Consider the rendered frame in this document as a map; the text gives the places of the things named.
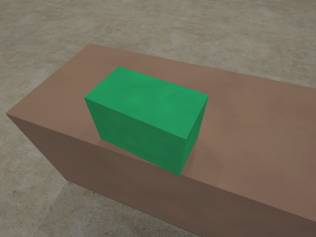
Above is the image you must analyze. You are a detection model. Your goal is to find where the carton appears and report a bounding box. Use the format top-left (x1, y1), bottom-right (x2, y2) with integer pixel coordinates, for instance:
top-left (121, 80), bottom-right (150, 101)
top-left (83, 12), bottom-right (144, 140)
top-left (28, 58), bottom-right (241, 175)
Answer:
top-left (84, 66), bottom-right (209, 176)

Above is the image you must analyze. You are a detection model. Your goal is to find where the pedestal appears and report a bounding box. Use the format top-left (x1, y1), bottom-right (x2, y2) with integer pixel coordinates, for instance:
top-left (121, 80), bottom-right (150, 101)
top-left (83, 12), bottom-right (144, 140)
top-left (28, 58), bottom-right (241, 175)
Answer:
top-left (5, 43), bottom-right (316, 237)

